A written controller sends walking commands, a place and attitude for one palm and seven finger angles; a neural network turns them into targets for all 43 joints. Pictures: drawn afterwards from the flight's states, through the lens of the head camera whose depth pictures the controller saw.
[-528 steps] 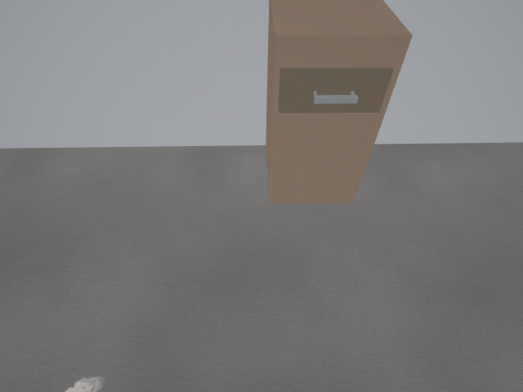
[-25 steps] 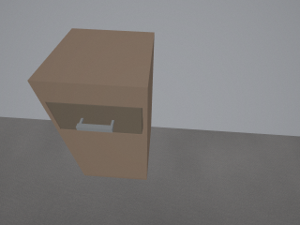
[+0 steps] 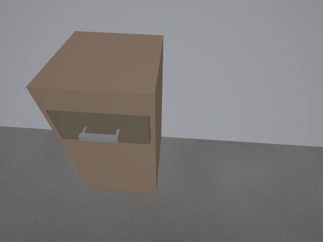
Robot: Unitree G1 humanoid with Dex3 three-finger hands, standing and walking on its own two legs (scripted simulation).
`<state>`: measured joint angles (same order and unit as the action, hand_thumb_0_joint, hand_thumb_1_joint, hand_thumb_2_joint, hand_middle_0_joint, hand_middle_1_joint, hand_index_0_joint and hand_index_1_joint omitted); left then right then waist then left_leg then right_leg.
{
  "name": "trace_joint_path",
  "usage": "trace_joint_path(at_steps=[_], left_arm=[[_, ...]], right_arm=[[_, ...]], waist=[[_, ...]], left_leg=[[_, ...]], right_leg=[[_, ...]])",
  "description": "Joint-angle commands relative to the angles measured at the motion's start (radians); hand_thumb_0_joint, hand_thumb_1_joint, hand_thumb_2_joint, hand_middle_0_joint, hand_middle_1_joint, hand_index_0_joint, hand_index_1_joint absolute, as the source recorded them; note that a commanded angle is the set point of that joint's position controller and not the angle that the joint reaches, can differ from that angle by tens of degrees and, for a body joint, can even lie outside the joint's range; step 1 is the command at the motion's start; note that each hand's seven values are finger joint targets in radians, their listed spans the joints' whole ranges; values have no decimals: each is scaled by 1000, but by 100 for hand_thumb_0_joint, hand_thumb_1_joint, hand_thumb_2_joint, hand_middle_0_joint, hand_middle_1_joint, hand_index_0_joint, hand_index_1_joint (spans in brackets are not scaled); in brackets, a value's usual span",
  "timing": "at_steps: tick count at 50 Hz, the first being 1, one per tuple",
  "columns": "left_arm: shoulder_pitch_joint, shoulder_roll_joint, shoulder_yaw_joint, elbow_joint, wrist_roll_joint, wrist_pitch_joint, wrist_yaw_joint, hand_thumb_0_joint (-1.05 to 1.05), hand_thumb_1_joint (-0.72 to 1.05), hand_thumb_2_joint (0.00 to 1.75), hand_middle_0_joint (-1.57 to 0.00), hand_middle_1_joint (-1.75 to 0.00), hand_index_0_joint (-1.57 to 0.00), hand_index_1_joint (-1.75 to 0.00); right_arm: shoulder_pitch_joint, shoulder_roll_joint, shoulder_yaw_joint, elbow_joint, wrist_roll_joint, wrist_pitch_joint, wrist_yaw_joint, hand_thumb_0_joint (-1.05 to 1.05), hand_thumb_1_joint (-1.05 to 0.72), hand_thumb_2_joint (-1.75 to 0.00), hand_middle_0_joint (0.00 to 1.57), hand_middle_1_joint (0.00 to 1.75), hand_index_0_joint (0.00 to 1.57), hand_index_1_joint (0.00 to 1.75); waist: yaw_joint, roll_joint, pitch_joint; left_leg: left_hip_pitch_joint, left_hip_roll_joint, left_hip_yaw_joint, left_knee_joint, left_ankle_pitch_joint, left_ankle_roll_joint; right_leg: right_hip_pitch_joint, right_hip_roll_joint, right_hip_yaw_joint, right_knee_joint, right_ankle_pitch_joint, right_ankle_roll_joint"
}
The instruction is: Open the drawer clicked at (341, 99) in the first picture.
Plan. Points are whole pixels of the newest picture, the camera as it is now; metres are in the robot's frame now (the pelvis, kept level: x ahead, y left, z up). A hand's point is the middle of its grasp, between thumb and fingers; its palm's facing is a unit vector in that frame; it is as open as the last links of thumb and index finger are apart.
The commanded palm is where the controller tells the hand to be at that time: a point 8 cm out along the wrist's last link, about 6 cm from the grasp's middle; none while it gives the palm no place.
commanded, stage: look again from close up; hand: left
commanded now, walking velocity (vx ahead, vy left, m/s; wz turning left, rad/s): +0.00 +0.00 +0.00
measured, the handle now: (100, 133) +0.52 +0.28 -0.14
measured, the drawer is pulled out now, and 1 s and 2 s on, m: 0.00 0.00 0.00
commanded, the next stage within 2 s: raise the hand with hooked fingers in 0.48 s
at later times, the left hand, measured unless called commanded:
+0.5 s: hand out of the picture +0.02 +0.19 -0.17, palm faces +0.03 -0.97 -0.23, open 7.3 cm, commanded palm none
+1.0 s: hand (89, 224) +0.18 +0.20 -0.06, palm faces -0.05 -0.17 -0.98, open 8.6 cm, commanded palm +0.16 +0.23 -0.02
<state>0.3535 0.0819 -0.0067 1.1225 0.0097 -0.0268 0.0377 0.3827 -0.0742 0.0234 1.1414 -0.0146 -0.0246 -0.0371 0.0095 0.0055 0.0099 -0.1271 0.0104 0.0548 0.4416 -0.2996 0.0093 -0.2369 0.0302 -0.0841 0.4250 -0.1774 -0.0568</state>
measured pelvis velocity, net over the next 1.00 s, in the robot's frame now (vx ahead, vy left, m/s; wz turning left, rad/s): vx -0.01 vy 0.00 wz -0.05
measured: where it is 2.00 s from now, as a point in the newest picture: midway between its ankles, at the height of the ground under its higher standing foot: outside the picture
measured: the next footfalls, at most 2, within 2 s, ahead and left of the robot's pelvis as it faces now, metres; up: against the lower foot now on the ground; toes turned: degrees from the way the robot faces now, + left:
none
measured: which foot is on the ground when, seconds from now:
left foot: down 0.00-1.00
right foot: down 0.00-1.00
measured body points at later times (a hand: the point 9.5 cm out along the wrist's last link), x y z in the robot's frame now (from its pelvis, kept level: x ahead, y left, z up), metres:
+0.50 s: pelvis +0.01 +0.02 +0.00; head +0.01 -0.01 +0.45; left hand +0.02 +0.24 -0.15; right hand -0.01 -0.19 -0.17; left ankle -0.04 +0.11 -0.74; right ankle +0.03 -0.08 -0.74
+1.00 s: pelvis -0.01 +0.00 -0.04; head +0.03 -0.02 +0.41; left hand +0.17 +0.20 -0.01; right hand +0.26 -0.25 -0.08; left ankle -0.04 +0.11 -0.74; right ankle +0.03 -0.08 -0.74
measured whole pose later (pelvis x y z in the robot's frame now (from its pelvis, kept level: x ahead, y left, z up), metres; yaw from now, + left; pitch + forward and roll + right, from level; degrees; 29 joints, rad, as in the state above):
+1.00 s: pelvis -0.01 +0.00 -0.04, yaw -3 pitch +10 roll +3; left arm 0.45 0.29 -0.09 0.02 1.11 -0.11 0.46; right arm 0.01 -0.31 -0.07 0.46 -0.05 0.05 0.06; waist 0.10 -0.03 -0.11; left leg -0.50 0.00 0.13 0.76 -0.44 0.02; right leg -0.67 0.01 -0.01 0.82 -0.32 -0.06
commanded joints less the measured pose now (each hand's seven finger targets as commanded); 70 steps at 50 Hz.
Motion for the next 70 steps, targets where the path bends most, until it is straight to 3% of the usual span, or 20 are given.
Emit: trace_joint_path(at_steps=[1,3,8,28,29,30,31,32,33,34,36,38,40,44,46,48,52,57,63,70], left_arm=[[59,170,20,-48,6,-28,26,0,90,90,-20,-30,-20,-30],[4,148,20,-62,4,-19,13,0,90,90,-20,-30,-20,-30],[9,110,6,-44,-1,-9,-1,0,90,90,-20,-30,-20,-30],[-12,131,5,-24,-6,-8,2,0,90,90,-20,-30,-20,-30],[101,189,19,19,4,-19,44,0,90,90,-20,-30,-20,-30],[-773,491,-15,-1421,188,-188,40,0,88,89,-20,-32,-20,-32],[-328,418,2,-1201,209,-104,120,0,85,88,-20,-33,-20,-33],[-89,259,-83,-1128,208,38,173,0,83,87,-21,-34,-21,-34],[-48,184,-122,-1072,279,66,182,0,81,86,-21,-36,-21,-36],[-153,250,-105,-1152,349,53,205,0,78,85,-21,-37,-21,-37],[-80,309,-58,-1099,569,25,260,0,74,83,-21,-40,-21,-40],[127,278,-52,-1067,758,15,312,0,69,81,-22,-43,-22,-43],[322,207,-91,-1024,896,4,347,0,64,79,-22,-47,-22,-47],[291,296,-5,-1169,1042,-71,400,0,55,75,-22,-53,-22,-53],[210,346,36,-1227,1101,-83,446,0,50,73,-23,-55,-23,-55],[75,354,43,-1273,1146,-71,503,0,46,71,-23,-58,-23,-58],[-220,409,59,-1371,1158,-54,564,0,36,67,-24,-64,-24,-64],[-317,398,7,-1329,1088,-29,511,0,25,62,-25,-72,-25,-72],[-182,418,24,-1230,1026,54,367,0,11,56,-26,-81,-26,-81],[-122,448,85,-1287,1011,12,317,0,-6,49,-27,-92,-27,-92]], right_arm=[[71,-76,-24,-99,5,2,5,0,-90,-90,20,30,20,30],[127,-81,-22,-92,-9,1,12,0,-90,-90,20,30,20,30],[97,-116,-15,-106,-5,-10,8,0,-90,-90,20,30,20,30],[44,-147,-1,-26,0,-16,1,0,-90,-90,20,30,20,30],[-89,-189,-24,-97,13,-21,8,0,-90,-90,20,30,20,30],[-116,-370,-30,-447,60,-161,-39,0,-90,-90,20,30,20,30],[-201,-299,-45,-432,44,-250,-70,0,-90,-90,20,30,20,30],[-200,-254,-58,-426,71,-280,-68,0,-90,-90,20,30,20,30],[-189,-253,-47,-413,62,-286,-65,0,-90,-90,20,30,20,30],[-249,-293,-51,-479,47,-284,-59,0,-90,-90,20,30,20,30],[-241,-316,-61,-531,-6,-238,-41,0,-90,-90,20,30,20,30],[-278,-298,-88,-631,-22,-176,-2,0,-90,-90,20,30,20,30],[-332,-301,-97,-694,-39,-88,44,0,-90,-90,20,30,20,30],[-422,-287,-88,-788,-23,25,103,0,-90,-90,20,30,20,30],[-431,-273,-81,-802,-27,52,110,0,-90,-90,20,30,20,30],[-425,-261,-85,-801,-38,77,107,0,-90,-90,20,30,20,30],[-389,-248,-95,-779,-57,91,70,0,-90,-90,20,30,20,30],[-414,-235,-68,-760,-57,90,35,0,-90,-90,20,30,20,30],[-413,-235,-43,-748,-36,89,16,0,-90,-90,20,30,20,30],[-387,-249,-52,-740,-28,76,22,0,-90,-90,20,30,20,30]], waist=[[-45,47,-25],[-55,66,-3],[-22,-6,97],[-16,-3,66],[48,-224,83],[-67,116,-397],[18,315,-381],[8,283,-227],[-8,151,-118],[-31,40,8],[-24,-120,-78],[55,-122,-161],[92,-198,-70],[142,-153,-187],[140,-69,-240],[117,-59,-260],[43,7,-396],[-3,24,-362],[51,-59,-311],[86,-52,-289]], left_leg=[[-94,41,-56,66,-73,0],[-101,55,-68,16,-39,27],[-225,92,-133,-105,-33,51],[-89,93,-95,-130,170,34],[-162,119,-37,90,253,11],[43,0,-73,-47,366,49],[83,17,-58,-48,519,26],[-3,20,-78,-76,463,-31],[-63,21,-73,-47,396,-19],[-154,1,-110,-16,246,2],[-248,-25,-101,65,132,22],[-291,-49,-67,105,93,4],[-399,-49,-43,129,61,-2],[-460,-67,-25,192,104,2],[-455,-75,-24,227,116,4],[-463,-81,-40,266,93,11],[-383,-77,-75,362,95,25],[-359,-70,-67,352,57,40],[-395,-60,-54,218,77,31],[-364,-49,-57,132,146,26]], right_leg=[[-22,-234,271,-97,-91,-46],[-85,-167,211,-62,-257,-43],[3,-112,155,-7,-109,-14],[83,-135,143,-3,131,-4],[92,-185,161,36,631,35],[145,-74,269,100,378,7],[87,-52,170,117,109,-20],[-14,-35,132,144,-33,-11],[-79,-26,103,124,-25,3],[-148,-19,127,101,-29,-6],[-203,-19,133,110,-148,-7],[-170,-14,157,127,-244,-20],[-203,-9,164,144,-224,-31],[-126,-23,213,230,-46,-37],[-143,-20,239,262,11,-37],[-200,-17,262,277,-13,-33],[-284,-20,295,313,14,-22],[-249,-25,229,271,-4,-1],[-32,-39,213,187,36,9],[48,-41,191,168,114,4]])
